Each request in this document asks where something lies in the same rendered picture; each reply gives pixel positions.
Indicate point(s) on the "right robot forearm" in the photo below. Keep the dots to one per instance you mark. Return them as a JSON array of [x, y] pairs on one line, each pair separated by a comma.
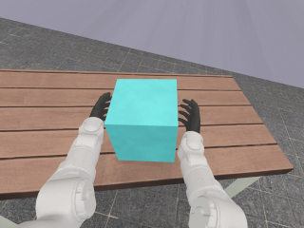
[[195, 169]]

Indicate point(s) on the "left robot hand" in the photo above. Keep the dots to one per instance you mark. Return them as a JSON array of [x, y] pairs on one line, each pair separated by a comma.
[[99, 110]]

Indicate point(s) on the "robot right upper arm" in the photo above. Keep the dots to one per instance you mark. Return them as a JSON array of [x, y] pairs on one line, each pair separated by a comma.
[[211, 212]]

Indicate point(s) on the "left robot forearm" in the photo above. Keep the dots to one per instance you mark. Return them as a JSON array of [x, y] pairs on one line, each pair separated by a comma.
[[84, 153]]

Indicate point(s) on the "carton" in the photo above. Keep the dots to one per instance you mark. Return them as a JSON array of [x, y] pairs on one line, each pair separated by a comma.
[[142, 120]]

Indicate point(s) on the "right robot hand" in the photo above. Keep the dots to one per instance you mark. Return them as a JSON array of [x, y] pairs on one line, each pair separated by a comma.
[[193, 118]]

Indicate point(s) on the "robot left upper arm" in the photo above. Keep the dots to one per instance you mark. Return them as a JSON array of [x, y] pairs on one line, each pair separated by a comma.
[[63, 203]]

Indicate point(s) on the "table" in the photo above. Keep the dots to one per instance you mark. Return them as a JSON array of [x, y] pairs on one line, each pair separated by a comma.
[[41, 112]]

